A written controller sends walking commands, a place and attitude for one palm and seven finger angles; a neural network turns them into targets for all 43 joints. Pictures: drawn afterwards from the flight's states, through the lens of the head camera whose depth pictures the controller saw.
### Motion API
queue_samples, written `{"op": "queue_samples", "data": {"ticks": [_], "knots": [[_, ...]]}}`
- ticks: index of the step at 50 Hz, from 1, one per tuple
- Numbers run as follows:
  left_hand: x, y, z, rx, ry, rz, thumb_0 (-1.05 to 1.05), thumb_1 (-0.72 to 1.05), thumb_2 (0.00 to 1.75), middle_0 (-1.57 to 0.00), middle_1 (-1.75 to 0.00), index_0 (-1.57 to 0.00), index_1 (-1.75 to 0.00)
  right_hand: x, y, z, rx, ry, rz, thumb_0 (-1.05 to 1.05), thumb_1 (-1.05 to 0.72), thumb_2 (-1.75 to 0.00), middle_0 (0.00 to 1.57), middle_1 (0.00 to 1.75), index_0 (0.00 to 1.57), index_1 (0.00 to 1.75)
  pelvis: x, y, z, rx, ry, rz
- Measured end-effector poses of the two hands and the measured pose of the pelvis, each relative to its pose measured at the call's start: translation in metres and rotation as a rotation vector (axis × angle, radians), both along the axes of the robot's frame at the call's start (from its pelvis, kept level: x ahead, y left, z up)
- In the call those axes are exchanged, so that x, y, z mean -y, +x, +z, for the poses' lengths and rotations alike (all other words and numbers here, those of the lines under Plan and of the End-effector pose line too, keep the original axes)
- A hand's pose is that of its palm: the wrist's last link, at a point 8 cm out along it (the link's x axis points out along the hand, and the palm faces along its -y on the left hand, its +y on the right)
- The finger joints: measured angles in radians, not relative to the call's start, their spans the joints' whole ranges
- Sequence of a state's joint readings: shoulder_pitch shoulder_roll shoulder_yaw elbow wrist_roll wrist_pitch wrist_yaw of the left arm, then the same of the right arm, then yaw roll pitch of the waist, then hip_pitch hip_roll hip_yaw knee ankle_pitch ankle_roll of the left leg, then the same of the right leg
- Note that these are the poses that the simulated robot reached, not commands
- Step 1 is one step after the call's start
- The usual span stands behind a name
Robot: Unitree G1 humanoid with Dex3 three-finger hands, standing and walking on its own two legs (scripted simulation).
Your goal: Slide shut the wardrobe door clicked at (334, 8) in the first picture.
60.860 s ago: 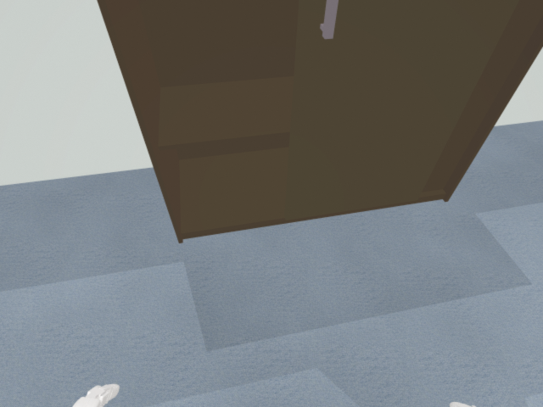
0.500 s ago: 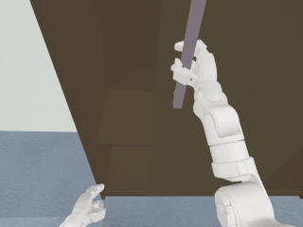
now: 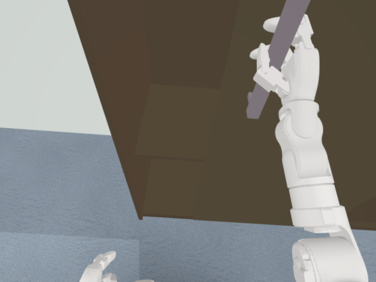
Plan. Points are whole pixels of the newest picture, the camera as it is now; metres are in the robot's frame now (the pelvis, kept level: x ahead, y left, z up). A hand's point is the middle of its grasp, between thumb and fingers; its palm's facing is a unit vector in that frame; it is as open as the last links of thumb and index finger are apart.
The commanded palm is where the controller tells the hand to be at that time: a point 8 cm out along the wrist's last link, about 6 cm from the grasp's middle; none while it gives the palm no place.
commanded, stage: step sideways, sliding the door along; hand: right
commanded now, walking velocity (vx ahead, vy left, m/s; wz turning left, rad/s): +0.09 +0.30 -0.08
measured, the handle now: (273, 47) +0.45 -0.13 +0.27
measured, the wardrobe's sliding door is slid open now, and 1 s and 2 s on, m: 0.26 0.17 0.10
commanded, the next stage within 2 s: none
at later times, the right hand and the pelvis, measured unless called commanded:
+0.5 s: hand (250, 67) +0.41 -0.09 +0.25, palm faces +0.29 +0.95 -0.09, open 6.4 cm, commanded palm +0.39 -0.06 +0.25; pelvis +0.04 +0.11 +0.00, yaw -8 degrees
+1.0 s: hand (205, 67) +0.41 -0.01 +0.25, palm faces +0.11 +0.99 -0.06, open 6.7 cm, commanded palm +0.39 +0.00 +0.25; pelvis +0.05 +0.10 +0.00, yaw -7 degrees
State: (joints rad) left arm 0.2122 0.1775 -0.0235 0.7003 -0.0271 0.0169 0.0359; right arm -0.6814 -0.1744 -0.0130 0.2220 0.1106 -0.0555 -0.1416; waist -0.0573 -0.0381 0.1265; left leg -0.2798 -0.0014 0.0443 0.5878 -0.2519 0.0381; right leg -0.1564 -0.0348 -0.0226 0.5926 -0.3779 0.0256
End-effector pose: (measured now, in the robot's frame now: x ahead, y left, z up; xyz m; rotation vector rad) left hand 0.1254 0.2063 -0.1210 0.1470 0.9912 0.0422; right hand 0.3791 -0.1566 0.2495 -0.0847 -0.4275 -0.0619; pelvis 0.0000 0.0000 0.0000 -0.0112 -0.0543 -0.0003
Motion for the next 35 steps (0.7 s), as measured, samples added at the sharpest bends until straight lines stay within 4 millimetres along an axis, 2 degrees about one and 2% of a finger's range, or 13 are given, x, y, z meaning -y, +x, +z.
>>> {"op": "queue_samples", "data": {"ticks": [2, 5, 9, 16, 22, 25, 29, 35], "knots": [[-0.01, 0.008, -0.003, -0.011, 0.003, -0.009, 0.02, 0.9, 0.9, -0.2, -0.3, -0.2, -0.3, -0.002, 0.0, -0.001, 0.012, 0.015, -0.024, -0.06, -0.71, -0.86, 0.45, 1.4, 0.21, 1.39, -0.009, 0.002, -0.001, 0.018, 0.025, -0.024], [-0.024, 0.026, 0.005, -0.005, 0.024, -0.027, 0.02, 0.9, 0.9, -0.2, -0.3, -0.2, -0.3, -0.005, 0.0, -0.002, 0.018, 0.038, -0.039, -0.05, -0.73, -0.86, 0.45, 1.4, 0.2, 1.38, -0.02, 0.005, 0.004, 0.014, 0.018, -0.061], [-0.035, 0.062, 0.018, 0.08, 0.064, -0.073, 0.02, 0.9, 0.9, -0.2, -0.3, -0.2, -0.3, -0.006, 0.001, -0.003, 0.038, 0.033, -0.042, -0.06, -0.73, -0.86, 0.46, 1.4, 0.2, 1.36, -0.029, 0.007, 0.001, -0.007, 0.006, -0.076], [-0.027, 0.12, 0.031, 0.162, -0.022, -0.177, 0.01, 0.91, 0.9, -0.19, -0.3, -0.2, -0.3, -0.01, 0.0, -0.003, 0.046, 0.015, -0.085, -0.06, -0.72, -0.85, 0.46, 1.4, 0.2, 1.34, -0.057, 0.017, 0.006, 0.006, 0.029, -0.102], [-0.026, 0.16, 0.028, 0.212, -0.088, -0.259, 0.01, 0.9, 0.9, -0.2, -0.3, -0.2, -0.3, -0.017, 0.0, -0.004, 0.068, -0.022, -0.171, -0.08, -0.71, -0.84, 0.46, 1.4, 0.2, 1.3, -0.098, 0.038, -0.008, 0.053, 0.067, -0.112], [-0.038, 0.17, 0.032, 0.215, -0.081, -0.259, 0.01, 0.9, 0.9, -0.2, -0.3, -0.2, -0.3, -0.022, 0.0, -0.003, 0.06, -0.029, -0.209, -0.09, -0.7, -0.84, 0.46, 1.4, 0.21, 1.28, -0.11, 0.045, -0.003, 0.046, 0.053, -0.143], [-0.06, 0.177, 0.037, 0.229, -0.045, -0.255, 0.01, 0.9, 0.9, -0.2, -0.3, -0.2, -0.3, -0.03, 0.0, -0.003, 0.043, -0.012, -0.234, -0.09, -0.69, -0.84, 0.46, 1.4, 0.25, 1.29, -0.117, 0.051, 0.004, 0.0, 0.031, -0.158], [-0.085, 0.179, 0.03, 0.233, -0.031, -0.237, 0.01, 0.9, 0.9, -0.2, -0.3, -0.2, -0.3, -0.045, 0.0, -0.003, 0.042, -0.016, -0.241, -0.09, -0.69, -0.84, 0.46, 1.4, 0.24, 1.3, -0.122, 0.052, 0.007, -0.028, 0.019, -0.172]]}}
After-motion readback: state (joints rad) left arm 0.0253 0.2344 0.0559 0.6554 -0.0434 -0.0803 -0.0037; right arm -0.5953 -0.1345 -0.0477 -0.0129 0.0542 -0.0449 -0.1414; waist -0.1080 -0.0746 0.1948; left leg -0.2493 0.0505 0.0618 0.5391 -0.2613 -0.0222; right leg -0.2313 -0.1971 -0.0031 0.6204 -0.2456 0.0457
